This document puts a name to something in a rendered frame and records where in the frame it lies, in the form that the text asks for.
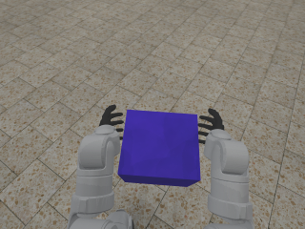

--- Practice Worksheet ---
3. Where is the left robot forearm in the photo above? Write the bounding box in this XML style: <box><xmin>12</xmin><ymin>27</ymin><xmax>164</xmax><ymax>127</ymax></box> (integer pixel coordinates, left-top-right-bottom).
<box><xmin>66</xmin><ymin>124</ymin><xmax>121</xmax><ymax>229</ymax></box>

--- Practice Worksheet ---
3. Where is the left robot upper arm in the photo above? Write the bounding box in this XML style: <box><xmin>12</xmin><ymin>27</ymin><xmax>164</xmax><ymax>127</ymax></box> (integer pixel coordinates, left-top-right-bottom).
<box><xmin>70</xmin><ymin>218</ymin><xmax>118</xmax><ymax>229</ymax></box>

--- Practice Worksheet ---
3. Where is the robot left thigh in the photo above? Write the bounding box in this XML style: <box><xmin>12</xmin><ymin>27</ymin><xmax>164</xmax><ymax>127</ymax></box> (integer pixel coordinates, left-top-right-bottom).
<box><xmin>106</xmin><ymin>211</ymin><xmax>132</xmax><ymax>229</ymax></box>

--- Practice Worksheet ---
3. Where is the carton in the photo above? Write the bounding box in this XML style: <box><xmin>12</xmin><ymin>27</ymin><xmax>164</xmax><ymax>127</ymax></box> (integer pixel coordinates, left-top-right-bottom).
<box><xmin>117</xmin><ymin>110</ymin><xmax>201</xmax><ymax>187</ymax></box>

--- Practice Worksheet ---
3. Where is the left robot hand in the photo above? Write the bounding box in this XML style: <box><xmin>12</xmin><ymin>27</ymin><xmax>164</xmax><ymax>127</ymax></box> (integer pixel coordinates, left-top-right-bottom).
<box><xmin>99</xmin><ymin>104</ymin><xmax>124</xmax><ymax>140</ymax></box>

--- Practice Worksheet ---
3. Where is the left robot shin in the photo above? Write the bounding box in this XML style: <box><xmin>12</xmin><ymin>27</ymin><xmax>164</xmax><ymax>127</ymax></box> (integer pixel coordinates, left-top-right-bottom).
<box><xmin>116</xmin><ymin>209</ymin><xmax>127</xmax><ymax>213</ymax></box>

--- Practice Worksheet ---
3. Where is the right robot hand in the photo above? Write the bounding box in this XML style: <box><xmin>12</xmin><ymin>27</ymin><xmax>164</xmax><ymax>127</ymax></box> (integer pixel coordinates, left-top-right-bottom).
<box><xmin>197</xmin><ymin>108</ymin><xmax>225</xmax><ymax>144</ymax></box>

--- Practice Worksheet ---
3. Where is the right robot forearm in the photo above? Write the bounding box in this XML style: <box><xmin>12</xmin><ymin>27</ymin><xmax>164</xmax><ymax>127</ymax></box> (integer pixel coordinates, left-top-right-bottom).
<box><xmin>203</xmin><ymin>129</ymin><xmax>255</xmax><ymax>229</ymax></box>

